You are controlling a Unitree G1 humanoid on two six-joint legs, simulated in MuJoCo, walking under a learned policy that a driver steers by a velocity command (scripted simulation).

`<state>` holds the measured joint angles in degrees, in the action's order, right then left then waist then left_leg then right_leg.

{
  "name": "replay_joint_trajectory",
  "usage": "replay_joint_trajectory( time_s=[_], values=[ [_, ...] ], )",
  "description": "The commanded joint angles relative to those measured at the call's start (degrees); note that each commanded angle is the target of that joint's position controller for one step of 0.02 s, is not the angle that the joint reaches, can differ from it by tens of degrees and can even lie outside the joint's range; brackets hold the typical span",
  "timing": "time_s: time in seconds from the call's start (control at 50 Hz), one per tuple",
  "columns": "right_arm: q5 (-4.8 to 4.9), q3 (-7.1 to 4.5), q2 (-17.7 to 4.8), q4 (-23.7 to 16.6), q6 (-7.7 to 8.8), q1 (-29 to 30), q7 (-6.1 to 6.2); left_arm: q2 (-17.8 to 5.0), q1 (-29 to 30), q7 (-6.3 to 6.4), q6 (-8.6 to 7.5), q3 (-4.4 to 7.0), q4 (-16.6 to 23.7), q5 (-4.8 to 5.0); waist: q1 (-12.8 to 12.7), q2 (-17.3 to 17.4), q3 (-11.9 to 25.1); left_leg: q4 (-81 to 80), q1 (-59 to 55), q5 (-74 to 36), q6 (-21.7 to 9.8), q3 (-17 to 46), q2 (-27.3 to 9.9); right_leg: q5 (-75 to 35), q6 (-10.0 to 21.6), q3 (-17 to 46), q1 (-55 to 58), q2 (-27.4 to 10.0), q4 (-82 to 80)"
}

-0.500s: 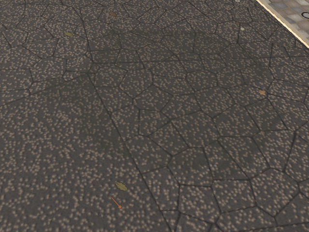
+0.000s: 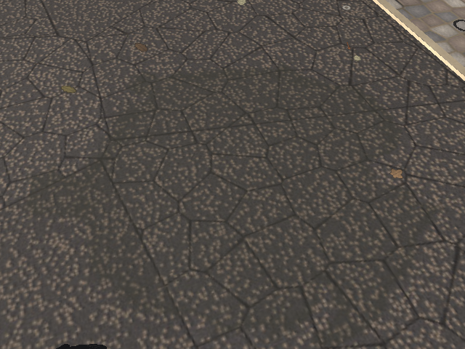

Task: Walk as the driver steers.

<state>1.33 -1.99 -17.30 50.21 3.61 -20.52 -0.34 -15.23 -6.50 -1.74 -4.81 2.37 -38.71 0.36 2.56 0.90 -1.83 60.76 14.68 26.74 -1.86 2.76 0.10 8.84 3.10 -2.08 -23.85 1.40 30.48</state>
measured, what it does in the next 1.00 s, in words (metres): walks ahead, turning left: left foot, then right foot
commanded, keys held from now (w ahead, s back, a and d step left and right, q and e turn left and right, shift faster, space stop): w+q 1.00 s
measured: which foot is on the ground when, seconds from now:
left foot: up 0.00-0.44, down 0.46-0.92, up 0.94-1.00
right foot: down 0.00-0.44, up 0.46-0.90, down 0.92-1.00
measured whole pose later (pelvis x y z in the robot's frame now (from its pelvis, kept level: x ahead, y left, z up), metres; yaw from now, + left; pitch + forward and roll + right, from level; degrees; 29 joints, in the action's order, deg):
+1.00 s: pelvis +0.57 +0.11 +0.00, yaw +31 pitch +2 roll -1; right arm 1.7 -4.0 -17.3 41.9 1.2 -21.0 1.0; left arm -15.6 -4.5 -1.1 -6.9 2.8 -40.3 -0.2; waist 3.1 1.7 -0.6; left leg 57.2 14.5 29.3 -2.2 10.5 4.8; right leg 8.8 1.1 0.3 -24.6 2.3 31.1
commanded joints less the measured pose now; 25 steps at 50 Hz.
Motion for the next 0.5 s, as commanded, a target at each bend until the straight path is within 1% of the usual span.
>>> replay_joint_trajectory(
  time_s=[0.02, 0.04, 0.06, 0.08, 0.1, 0.12, 0.16, 0.2, 0.24, 0.26, 0.3, 0.34, 0.36, 0.38, 0.4, 0.42, 0.44, 0.46, 0.48, 0.5],
  values=[
    [0.06, -1.74, -7.17, -5.89, 2.03, 4.97, -0.10, -6.76, -8.20, 0.37, -0.19, 2.21, 0.18, -0.55, -5.07, -3.27, 4.75, 7.01, 25.70, -7.37, 0.17, 1.98, -6.23, -1.26, 10.32, 22.09, 24.34, -16.73, -16.50],
    [0.09, -1.82, -6.35, -5.45, 1.36, 3.41, -0.16, -5.90, -6.91, 0.37, -0.60, 1.97, 0.00, -1.08, -3.24, -5.03, 4.35, 5.75, 22.24, -9.59, 0.58, 2.63, -7.54, -3.80, 9.89, 18.82, 20.51, -15.65, -18.31],
    [0.26, -1.68, -5.13, -4.90, 0.59, 2.14, -0.08, -5.50, -6.37, 0.31, -1.09, 2.03, -0.49, -1.01, -2.44, -5.64, 4.09, 4.75, 20.29, -10.59, 1.09, 2.80, -7.81, -4.88, 9.97, 16.39, 18.13, -15.09, -20.09],
    [0.30, -1.57, -4.08, -4.64, -0.13, 1.64, 0.05, -5.55, -6.26, 0.31, -1.59, 2.11, -1.21, -0.84, -1.89, -5.55, 3.36, 3.89, 19.76, -11.23, 1.60, 2.85, -7.84, -6.58, 10.11, 13.76, 16.14, -14.96, -21.38],
    [0.27, -1.55, -3.59, -4.98, -0.66, 2.43, 0.19, -6.11, -6.25, 0.42, -1.94, 2.32, -1.92, -0.91, -1.65, -5.21, 2.14, 2.67, 20.70, -12.76, 2.10, 3.24, -7.88, -7.90, 10.13, 11.48, 14.80, -15.01, -22.55],
    [0.14, -1.59, -3.40, -5.56, -0.96, 3.85, 0.33, -6.67, -6.51, 0.63, -2.13, 2.53, -2.61, -1.12, -1.79, -4.69, 1.12, 0.80, 22.32, -15.00, 2.57, 3.79, -7.83, -9.16, 10.10, 9.58, 14.45, -15.07, -23.37],
    [-0.11, -1.69, -3.21, -6.43, -0.98, 6.43, 0.26, -7.35, -7.28, 1.08, -2.13, 2.75, -3.81, -1.37, -2.41, -3.93, 0.09, -4.50, 24.74, -21.32, 3.04, 4.51, -7.40, -11.63, 9.42, 5.67, 15.52, -14.58, -24.02],
    [-0.20, -1.55, -2.71, -7.11, -0.60, 8.97, -0.31, -7.77, -6.95, 1.42, -1.99, 2.73, -4.42, -1.22, -3.15, -3.80, -0.47, -11.89, 23.57, -28.27, 2.79, 3.04, -6.75, -13.03, 7.91, 1.13, 15.88, -13.10, -24.40],
    [-0.34, -1.12, -1.77, -8.40, -0.33, 13.02, -0.96, -8.56, -7.96, 1.75, -1.80, 2.83, -5.31, -1.00, -4.84, -3.23, -1.48, -18.03, 21.99, -32.69, 2.34, 0.41, -6.14, -13.31, 6.95, -1.90, 16.56, -12.89, -24.90],
    [-0.36, -0.89, -1.28, -9.27, -0.27, 15.05, -1.27, -8.99, -9.14, 1.90, -1.61, 2.94, -6.02, -0.84, -5.76, -2.83, -2.06, -20.13, 22.13, -33.49, 2.00, -0.39, -5.96, -13.49, 6.81, -2.67, 17.99, -13.51, -24.86],
    [-0.27, -0.72, -1.10, -11.06, -0.29, 18.16, -1.89, -9.61, -11.26, 2.06, -0.87, 3.18, -7.45, -0.41, -6.95, -2.34, -3.02, -23.30, 24.06, -32.37, 1.05, -1.24, -5.64, -14.96, 6.48, -3.83, 22.87, -15.01, -23.55],
    [-0.26, -0.82, -1.46, -12.92, -0.38, 20.28, -2.59, -10.19, -12.32, 2.21, 0.17, 3.48, -8.44, 0.13, -7.18, -2.58, -3.43, -25.20, 26.09, -28.11, -0.21, -2.48, -5.07, -18.98, 5.82, -4.64, 28.11, -16.63, -20.87],
    [-0.25, -0.99, -1.80, -13.71, -0.43, 20.57, -2.98, -10.59, -12.22, 2.36, 0.73, 3.64, -8.65, 0.34, -6.72, -3.03, -3.18, -25.79, 25.84, -25.25, -1.02, -3.48, -4.43, -23.49, 5.26, -5.23, 30.06, -17.23, -18.81],
    [-0.25, -1.34, -2.45, -14.22, -0.51, 19.83, -3.28, -11.29, -11.50, 2.62, 1.23, 3.84, -8.52, 0.43, -5.68, -3.88, -2.12, -26.11, 23.58, -22.22, -2.02, -5.07, -3.06, -31.97, 4.54, -6.17, 31.18, -17.39, -15.74],
    [-0.30, -1.91, -3.47, -14.34, -0.70, 17.92, -3.41, -12.18, -10.92, 2.97, 1.72, 4.11, -8.29, 0.50, -4.25, -5.16, -0.05, -25.66, 19.74, -19.01, -3.12, -7.03, -1.10, -42.11, 3.79, -7.03, 31.89, -17.32, -11.37],
    [-0.28, -2.90, -5.08, -13.61, -0.92, 13.13, -3.39, -12.79, -10.30, 3.35, 2.29, 4.27, -8.02, 0.46, -1.40, -5.96, 3.08, -25.60, 13.22, -16.74, -4.47, -8.56, 1.21, -50.09, 2.94, -7.98, 31.35, -16.74, -3.96],
    [-0.11, -4.60, -7.80, -11.56, -1.02, 4.40, -2.88, -12.60, -9.39, 3.72, 2.70, 4.09, -7.63, 0.53, 3.45, -4.81, 7.61, -28.91, 0.70, -19.34, -6.54, -8.64, 3.52, -50.01, 1.19, -9.53, 26.74, -14.64, 7.70],
    [0.02, -6.52, -12.79, -9.82, -1.60, -4.72, -1.66, -10.66, -10.47, 3.95, 2.26, 3.15, -6.45, -0.47, 6.85, 1.79, 13.43, -30.42, -17.15, -20.26, -10.18, 3.69, -3.36, -32.51, -1.20, -9.76, 12.78, -11.92, 25.29],
    [0.43, -7.03, -17.71, -10.39, -1.19, -2.99, -1.42, -2.05, -16.55, 2.56, 0.38, 0.37, -3.81, -2.08, -0.39, 14.96, 18.73, -35.81, -36.29, -11.54, -21.73, 36.62, -17.44, 22.61, -4.72, -3.54, -13.49, 0.99, 44.40],
    [0.05, -5.66, -12.43, -11.45, -0.72, -4.94, -1.43, -7.27, -10.27, 1.50, -1.95, 1.20, -3.64, 0.06, 4.41, 8.09, 23.21, -42.52, -39.00, -5.99, -22.06, 44.10, -18.93, 24.66, -3.60, 7.88, -20.07, 0.34, 49.45]
  ],
)
Keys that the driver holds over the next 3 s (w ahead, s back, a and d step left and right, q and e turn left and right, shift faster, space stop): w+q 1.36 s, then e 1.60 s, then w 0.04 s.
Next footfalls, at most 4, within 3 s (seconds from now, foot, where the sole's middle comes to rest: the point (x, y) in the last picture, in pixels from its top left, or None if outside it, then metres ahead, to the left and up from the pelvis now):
0.46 left None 0.39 0.17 -0.77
0.92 right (213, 262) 0.73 0.07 -0.77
1.44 left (90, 253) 0.78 0.46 -0.77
1.96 right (146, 205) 0.96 0.30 -0.77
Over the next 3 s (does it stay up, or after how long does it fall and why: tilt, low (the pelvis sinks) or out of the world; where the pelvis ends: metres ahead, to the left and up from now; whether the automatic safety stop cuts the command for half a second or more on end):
stays up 0.86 0.35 0.01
